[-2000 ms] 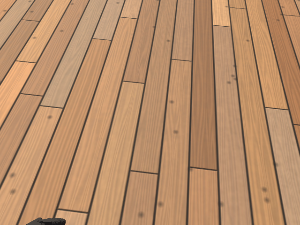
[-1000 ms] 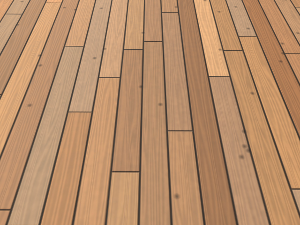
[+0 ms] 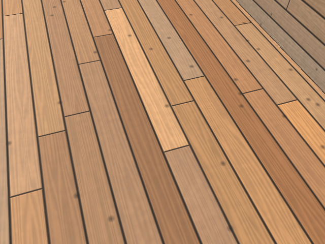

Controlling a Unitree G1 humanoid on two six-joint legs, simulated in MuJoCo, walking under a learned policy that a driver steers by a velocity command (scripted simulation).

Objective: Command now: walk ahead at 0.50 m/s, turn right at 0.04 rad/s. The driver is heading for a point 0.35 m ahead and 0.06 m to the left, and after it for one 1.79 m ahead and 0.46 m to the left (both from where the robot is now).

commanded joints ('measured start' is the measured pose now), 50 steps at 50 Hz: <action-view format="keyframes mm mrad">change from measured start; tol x32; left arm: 1 -91 28 0 -78 -3 -20 -9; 8 -198 61 8 -127 -11 -41 -41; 13 300 200 66 -13 13 -28 -13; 50 -72 63 15 5 15 -37 -3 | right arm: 1 -20 -180 -39 -50 10 -9 -11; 50 -69 -167 -64 -187 3 16 -25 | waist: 1 0 104 17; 13 189 -210 -451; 20 46 -64 -4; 33 123 0 79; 39 6 309 -354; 50 44 94 -26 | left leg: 1 -22 234 -122 -113 239 133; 10 95 265 -150 197 558 74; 14 -662 94 -159 1045 -352 -39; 33 -580 158 13 395 101 -4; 37 -34 5 82 310 39 104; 39 473 400 -838 91 -157 381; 50 -105 192 -218 -49 296 188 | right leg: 1 33 17 -29 -161 159 8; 8 83 64 -27 -326 61 -41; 11 666 12 14 -317 90 -130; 13 1091 -326 637 -452 -154 -295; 20 464 -157 55 -687 15 -199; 32 715 -190 -223 -646 228 -155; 36 744 -169 -286 -287 768 -102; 37 620 -124 -307 -51 691 -63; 39 -28 164 -91 565 -504 34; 50 54 1 -18 -20 69 54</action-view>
